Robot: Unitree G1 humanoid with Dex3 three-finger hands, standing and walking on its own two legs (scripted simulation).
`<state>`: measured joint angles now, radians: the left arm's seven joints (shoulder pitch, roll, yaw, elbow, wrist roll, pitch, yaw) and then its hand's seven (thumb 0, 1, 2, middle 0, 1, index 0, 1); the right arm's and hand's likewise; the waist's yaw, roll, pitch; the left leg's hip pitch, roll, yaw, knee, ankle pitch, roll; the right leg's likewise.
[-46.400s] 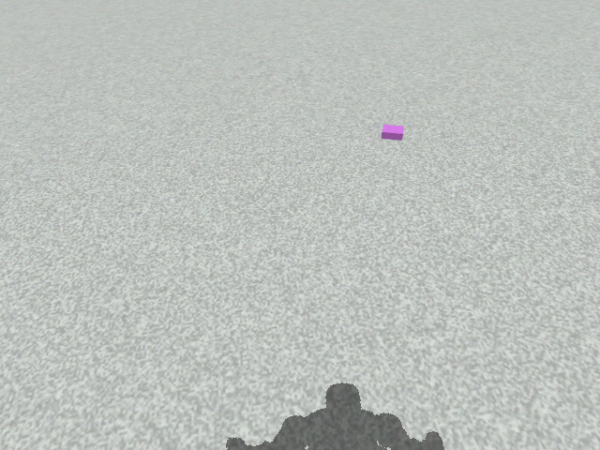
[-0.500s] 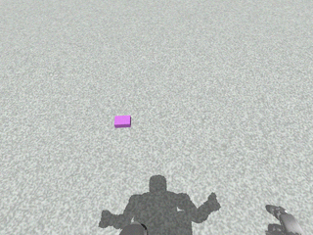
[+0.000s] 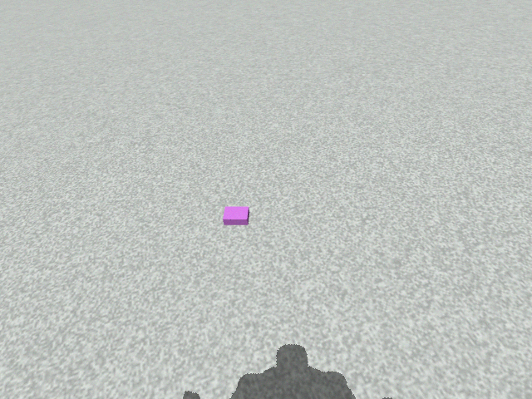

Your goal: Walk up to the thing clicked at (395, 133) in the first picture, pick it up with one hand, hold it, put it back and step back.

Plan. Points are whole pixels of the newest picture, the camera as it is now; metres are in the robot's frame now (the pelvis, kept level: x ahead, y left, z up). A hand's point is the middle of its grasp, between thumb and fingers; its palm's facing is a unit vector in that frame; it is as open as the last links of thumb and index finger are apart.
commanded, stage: step back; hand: left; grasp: from above
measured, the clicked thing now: (236, 215) +1.10 +0.22 -0.74
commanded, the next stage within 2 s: stand in 0.76 s
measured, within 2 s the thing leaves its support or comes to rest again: neither
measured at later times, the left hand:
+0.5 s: hand out of the picture +0.07 +0.30 -0.15, palm faces +0.02 -0.93 -0.37, open 7.4 cm
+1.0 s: hand out of the picture +0.17 +0.27 -0.13, palm faces -0.02 -0.94 -0.34, open 7.4 cm
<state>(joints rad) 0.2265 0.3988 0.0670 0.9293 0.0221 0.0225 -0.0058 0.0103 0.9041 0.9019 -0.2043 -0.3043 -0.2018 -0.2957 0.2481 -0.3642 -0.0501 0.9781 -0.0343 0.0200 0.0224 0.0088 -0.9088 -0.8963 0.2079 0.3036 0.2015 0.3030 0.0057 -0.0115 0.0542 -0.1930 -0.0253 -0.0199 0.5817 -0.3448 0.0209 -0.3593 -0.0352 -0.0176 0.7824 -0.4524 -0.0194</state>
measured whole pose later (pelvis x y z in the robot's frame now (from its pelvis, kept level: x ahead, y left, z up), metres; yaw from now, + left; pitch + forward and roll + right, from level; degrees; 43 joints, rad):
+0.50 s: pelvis +0.03 +0.02 +0.00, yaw +1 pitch -2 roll +0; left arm 0.21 0.39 0.05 1.04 0.01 -0.01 -0.01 0.01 0.91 0.90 -0.20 -0.30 -0.20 -0.30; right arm 0.20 -0.35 -0.05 1.02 -0.04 -0.01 0.02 0.01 -0.91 -0.90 0.21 0.30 0.20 0.30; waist 0.01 -0.02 0.06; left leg -0.26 0.00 0.01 0.60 -0.32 0.01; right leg -0.30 -0.01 0.00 0.70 -0.45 -0.02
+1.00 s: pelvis +0.05 +0.03 +0.02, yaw +0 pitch -3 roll +0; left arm 0.03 0.34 0.00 1.09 0.00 -0.02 0.00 0.01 0.91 0.90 -0.20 -0.30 -0.20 -0.30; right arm 0.05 -0.34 -0.01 1.10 0.00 -0.02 0.00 0.01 -0.91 -0.90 0.21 0.30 0.20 0.30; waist -0.01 0.00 0.08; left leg -0.10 0.01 0.03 0.39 -0.24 0.00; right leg -0.12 -0.01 0.00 0.40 -0.22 0.01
